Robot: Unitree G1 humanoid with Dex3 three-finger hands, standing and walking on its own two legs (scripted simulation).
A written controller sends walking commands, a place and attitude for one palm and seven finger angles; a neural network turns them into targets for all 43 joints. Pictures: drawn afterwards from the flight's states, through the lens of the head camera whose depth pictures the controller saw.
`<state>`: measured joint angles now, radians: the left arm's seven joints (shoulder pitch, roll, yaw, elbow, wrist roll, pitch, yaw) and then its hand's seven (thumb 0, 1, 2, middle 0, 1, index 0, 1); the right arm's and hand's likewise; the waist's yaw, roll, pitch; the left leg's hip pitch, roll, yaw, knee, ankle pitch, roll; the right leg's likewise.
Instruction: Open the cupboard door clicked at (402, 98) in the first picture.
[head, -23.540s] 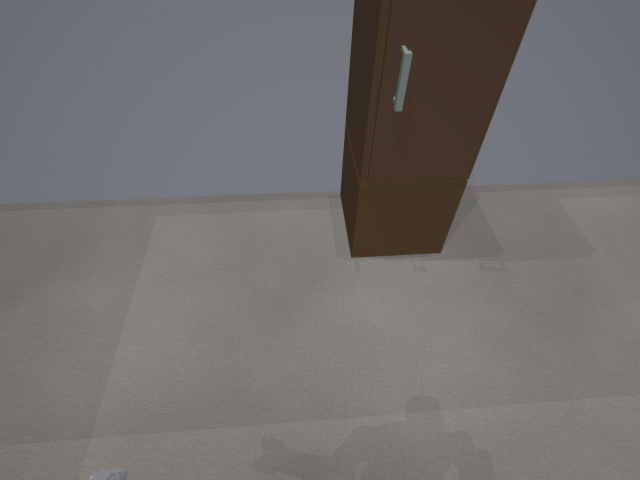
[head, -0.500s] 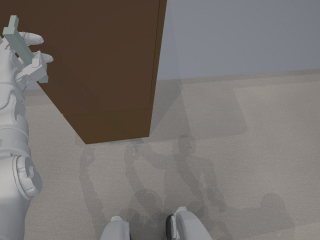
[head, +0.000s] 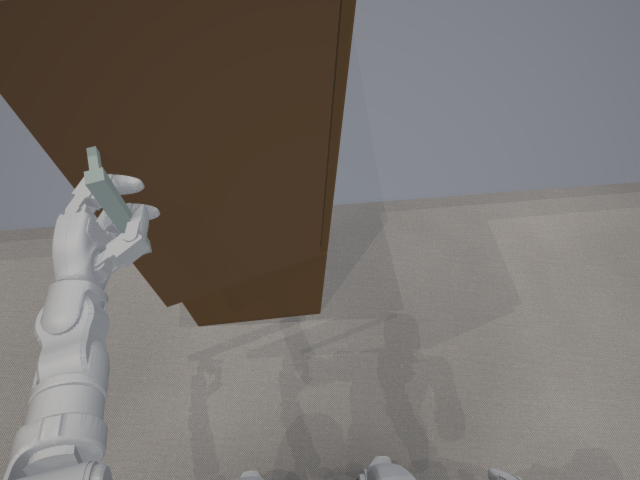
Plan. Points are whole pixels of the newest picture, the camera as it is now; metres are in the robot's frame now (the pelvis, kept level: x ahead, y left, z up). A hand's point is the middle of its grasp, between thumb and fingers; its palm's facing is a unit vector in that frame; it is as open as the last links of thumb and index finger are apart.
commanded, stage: pull the door open along its arc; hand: left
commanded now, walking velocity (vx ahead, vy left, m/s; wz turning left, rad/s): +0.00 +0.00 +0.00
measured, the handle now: (120, 205) +0.44 +0.25 +0.06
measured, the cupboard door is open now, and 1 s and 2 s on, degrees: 15 52 52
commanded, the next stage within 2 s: open thumb and fingers to let go in 0.50 s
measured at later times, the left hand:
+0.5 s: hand (255, 334) +0.27 +0.07 +0.07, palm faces +0.41 -0.91 -0.04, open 6.1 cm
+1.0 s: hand (259, 327) +0.28 +0.07 +0.06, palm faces +0.49 -0.87 -0.03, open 10.1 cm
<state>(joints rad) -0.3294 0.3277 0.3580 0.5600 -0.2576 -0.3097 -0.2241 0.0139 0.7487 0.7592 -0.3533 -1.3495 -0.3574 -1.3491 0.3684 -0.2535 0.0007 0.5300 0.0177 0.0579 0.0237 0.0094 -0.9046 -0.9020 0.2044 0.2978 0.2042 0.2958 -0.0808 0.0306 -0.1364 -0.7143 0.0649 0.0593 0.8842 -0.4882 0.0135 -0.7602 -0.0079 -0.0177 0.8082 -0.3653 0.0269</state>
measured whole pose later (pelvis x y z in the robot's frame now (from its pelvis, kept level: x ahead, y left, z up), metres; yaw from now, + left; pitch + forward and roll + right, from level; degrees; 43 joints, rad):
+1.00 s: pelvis -0.02 -0.06 +0.00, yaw +6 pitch +9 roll +1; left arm 0.04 -0.09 -0.11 0.17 0.06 -0.23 0.53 0.01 0.07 0.55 -0.34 -1.26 -0.34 -1.26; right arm 0.21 -0.20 -0.01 0.62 -0.08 -0.02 -0.03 0.01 -0.90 -0.90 0.20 0.30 0.20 0.30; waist 0.01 0.04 -0.11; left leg -0.58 0.05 -0.03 0.85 -0.44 -0.05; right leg -0.63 -0.03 -0.10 0.88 -0.42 -0.05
